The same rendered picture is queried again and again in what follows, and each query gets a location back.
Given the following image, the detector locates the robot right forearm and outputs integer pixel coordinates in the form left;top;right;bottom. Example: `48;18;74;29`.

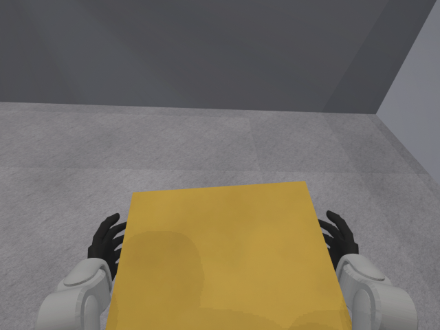
335;254;419;330

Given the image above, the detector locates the robot left hand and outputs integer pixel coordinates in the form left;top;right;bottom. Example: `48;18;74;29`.
87;213;127;281

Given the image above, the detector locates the robot left forearm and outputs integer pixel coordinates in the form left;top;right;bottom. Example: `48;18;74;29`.
34;258;112;330

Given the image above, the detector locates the carton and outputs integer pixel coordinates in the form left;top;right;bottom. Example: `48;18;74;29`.
105;181;352;330

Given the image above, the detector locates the robot right hand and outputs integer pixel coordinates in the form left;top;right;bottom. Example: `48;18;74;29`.
318;210;359;271

